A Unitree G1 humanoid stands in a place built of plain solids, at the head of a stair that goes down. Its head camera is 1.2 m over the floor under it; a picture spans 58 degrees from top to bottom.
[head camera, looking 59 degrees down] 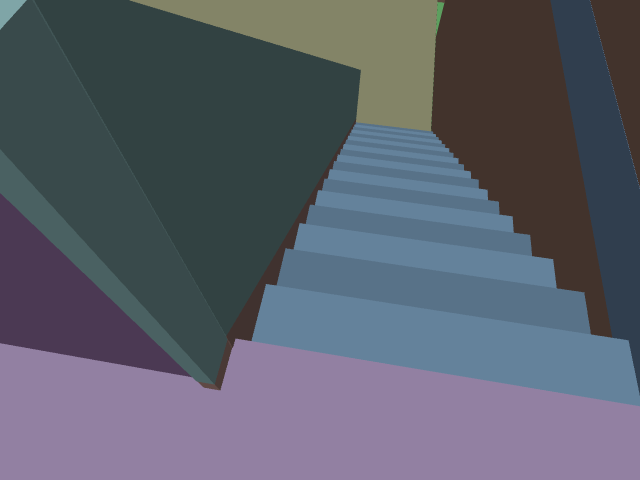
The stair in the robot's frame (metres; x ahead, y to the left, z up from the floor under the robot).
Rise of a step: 0.21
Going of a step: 0.27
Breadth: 1.25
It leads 10 degrees to the right of straight ahead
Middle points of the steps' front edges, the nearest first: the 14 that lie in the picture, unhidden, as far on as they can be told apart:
0.29 -0.37 0.00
0.56 -0.42 -0.21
0.83 -0.46 -0.42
1.10 -0.51 -0.63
1.37 -0.55 -0.85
1.64 -0.60 -1.06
1.91 -0.65 -1.27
2.18 -0.69 -1.48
2.44 -0.74 -1.69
2.71 -0.78 -1.91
2.98 -0.83 -2.12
3.25 -0.87 -2.33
3.52 -0.92 -2.54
3.79 -0.96 -2.75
